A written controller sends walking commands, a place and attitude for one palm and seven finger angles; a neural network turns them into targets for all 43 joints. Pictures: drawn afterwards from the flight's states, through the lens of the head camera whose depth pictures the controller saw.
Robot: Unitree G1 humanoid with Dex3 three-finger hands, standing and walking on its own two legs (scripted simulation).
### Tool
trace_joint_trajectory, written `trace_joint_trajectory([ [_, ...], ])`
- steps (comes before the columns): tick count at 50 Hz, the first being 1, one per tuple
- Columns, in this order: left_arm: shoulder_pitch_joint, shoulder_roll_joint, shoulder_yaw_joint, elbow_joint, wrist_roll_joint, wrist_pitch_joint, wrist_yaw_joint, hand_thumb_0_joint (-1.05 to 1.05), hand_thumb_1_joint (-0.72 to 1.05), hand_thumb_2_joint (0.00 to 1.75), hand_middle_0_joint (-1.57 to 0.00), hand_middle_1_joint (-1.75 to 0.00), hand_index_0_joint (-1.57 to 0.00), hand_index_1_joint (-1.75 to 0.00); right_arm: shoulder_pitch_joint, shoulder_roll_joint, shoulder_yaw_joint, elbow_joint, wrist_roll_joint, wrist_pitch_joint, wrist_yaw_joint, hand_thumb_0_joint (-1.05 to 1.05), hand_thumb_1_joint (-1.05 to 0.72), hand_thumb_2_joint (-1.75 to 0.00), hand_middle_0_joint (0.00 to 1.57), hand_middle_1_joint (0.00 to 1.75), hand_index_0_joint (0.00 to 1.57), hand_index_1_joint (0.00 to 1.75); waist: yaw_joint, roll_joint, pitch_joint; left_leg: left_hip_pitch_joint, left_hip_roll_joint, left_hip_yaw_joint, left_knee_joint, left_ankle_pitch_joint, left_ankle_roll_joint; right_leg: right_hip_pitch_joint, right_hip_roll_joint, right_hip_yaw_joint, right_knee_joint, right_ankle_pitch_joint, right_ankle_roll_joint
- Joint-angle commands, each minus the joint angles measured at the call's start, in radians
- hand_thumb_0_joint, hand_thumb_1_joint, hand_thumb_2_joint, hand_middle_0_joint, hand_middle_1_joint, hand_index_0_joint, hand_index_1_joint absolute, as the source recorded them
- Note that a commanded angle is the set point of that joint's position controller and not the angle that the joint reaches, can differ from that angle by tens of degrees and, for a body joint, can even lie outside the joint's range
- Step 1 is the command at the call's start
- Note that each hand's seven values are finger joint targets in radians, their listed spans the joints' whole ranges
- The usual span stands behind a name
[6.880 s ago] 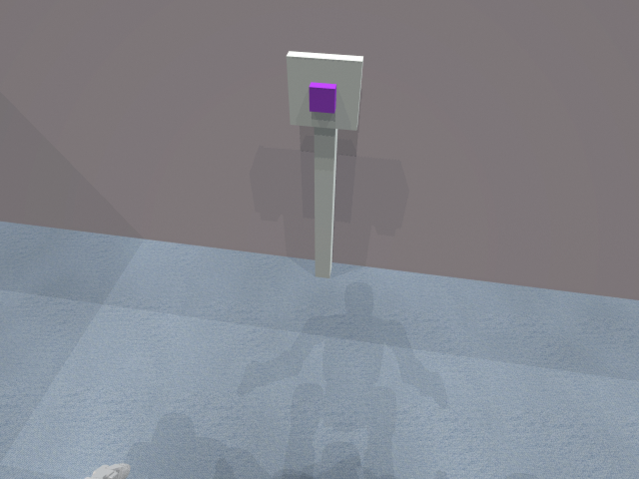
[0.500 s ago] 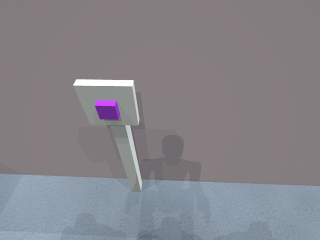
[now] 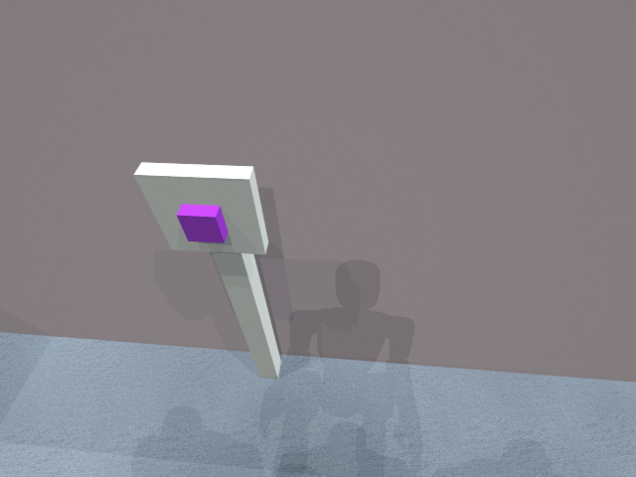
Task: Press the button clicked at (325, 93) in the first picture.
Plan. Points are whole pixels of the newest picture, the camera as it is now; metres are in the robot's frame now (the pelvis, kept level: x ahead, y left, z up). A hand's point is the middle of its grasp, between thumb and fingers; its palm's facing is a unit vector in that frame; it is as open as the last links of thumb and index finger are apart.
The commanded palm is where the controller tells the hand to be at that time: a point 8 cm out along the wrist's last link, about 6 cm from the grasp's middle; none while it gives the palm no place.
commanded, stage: come to a stop and stand still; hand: left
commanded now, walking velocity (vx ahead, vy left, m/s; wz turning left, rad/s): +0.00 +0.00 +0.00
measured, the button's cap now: (204, 222) +0.49 +0.21 +0.02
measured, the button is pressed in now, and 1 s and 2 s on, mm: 0 0 0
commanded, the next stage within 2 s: look again from close up in 0.70 s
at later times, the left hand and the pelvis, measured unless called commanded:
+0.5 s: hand out of the picture +0.02 +0.18 -0.17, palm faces +0.02 -0.98 -0.19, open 7.3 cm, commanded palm none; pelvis +0.03 +0.01 +0.00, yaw +0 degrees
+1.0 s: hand out of the picture +0.03 +0.19 -0.17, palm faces +0.03 -0.98 -0.19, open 7.4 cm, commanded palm none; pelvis +0.04 +0.02 +0.00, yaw +0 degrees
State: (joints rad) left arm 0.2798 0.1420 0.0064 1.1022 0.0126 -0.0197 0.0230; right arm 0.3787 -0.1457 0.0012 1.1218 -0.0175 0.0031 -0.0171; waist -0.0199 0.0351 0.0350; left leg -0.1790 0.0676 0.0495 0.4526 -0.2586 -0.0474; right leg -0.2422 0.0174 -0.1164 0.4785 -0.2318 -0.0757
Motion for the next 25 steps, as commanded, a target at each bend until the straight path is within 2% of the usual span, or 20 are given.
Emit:
trace_joint_trajectory([
  [1,0.033,0.113,0.017,-0.026,-0.005,-0.022,0.008,0.0,0.9,0.9,-0.2,-0.3,-0.2,-0.3,0.063,-0.039,0.001,-0.007,0.002,-0.025,-0.009,0.0,-0.9,-0.9,0.2,0.3,0.2,0.3,0.01,-0.033,0.015,-0.051,0.026,-0.028,-0.066,0.049,0.055,0.047,-0.145,0.181,-0.157,0.035,0.007],
  [9,0.047,0.099,0.01,0.004,-0.003,-0.019,0.01,0.0,0.9,0.9,-0.2,-0.3,-0.2,-0.3,0.045,-0.041,0.003,0.006,0.003,-0.025,-0.015,0.0,-0.9,-0.9,0.2,0.3,0.2,0.3,0.014,-0.027,0.04,-0.044,0.031,-0.027,-0.08,0.063,0.054,0.048,-0.14,0.162,-0.144,0.072,0.013],
  [16,0.059,0.095,0.008,0.011,-0.001,-0.019,0.012,0.0,0.9,0.9,-0.2,-0.3,-0.2,-0.3,0.024,-0.044,0.001,0.007,0.004,-0.029,-0.019,0.0,-0.9,-0.9,0.2,0.3,0.2,0.3,0.017,-0.028,0.021,-0.015,0.042,-0.03,-0.087,0.116,0.056,0.069,-0.132,0.147,-0.112,0.175,0.019],
  [18,0.061,0.091,0.008,0.014,-0.001,-0.019,0.012,0.0,0.9,0.9,-0.2,-0.3,-0.2,-0.3,0.017,-0.043,0.0,0.005,0.004,-0.029,-0.021,0.0,-0.9,-0.9,0.2,0.3,0.2,0.3,0.019,-0.025,0.03,-0.018,0.042,-0.03,-0.084,0.113,0.058,0.065,-0.133,0.147,-0.108,0.179,0.019],
  [20,0.063,0.088,0.008,0.016,-0.001,-0.017,0.012,0.0,0.9,0.9,-0.2,-0.3,-0.2,-0.3,0.013,-0.042,0.001,0.009,0.004,-0.027,-0.022,0.0,-0.9,-0.9,0.2,0.3,0.2,0.3,0.018,-0.049,0.044,-0.02,0.04,-0.031,-0.086,0.099,0.058,0.056,-0.134,0.149,-0.115,0.16,0.018],
  [25,0.066,0.09,0.01,0.014,0.0,-0.017,0.012,0.0,0.9,0.9,-0.2,-0.3,-0.2,-0.3,0.011,-0.047,0.001,0.009,0.003,-0.032,-0.022,0.0,-0.9,-0.9,0.2,0.3,0.2,0.3,0.023,-0.03,0.026,-0.008,0.043,-0.033,-0.088,0.143,0.061,0.08,-0.135,0.137,-0.092,0.214,0.02],
])
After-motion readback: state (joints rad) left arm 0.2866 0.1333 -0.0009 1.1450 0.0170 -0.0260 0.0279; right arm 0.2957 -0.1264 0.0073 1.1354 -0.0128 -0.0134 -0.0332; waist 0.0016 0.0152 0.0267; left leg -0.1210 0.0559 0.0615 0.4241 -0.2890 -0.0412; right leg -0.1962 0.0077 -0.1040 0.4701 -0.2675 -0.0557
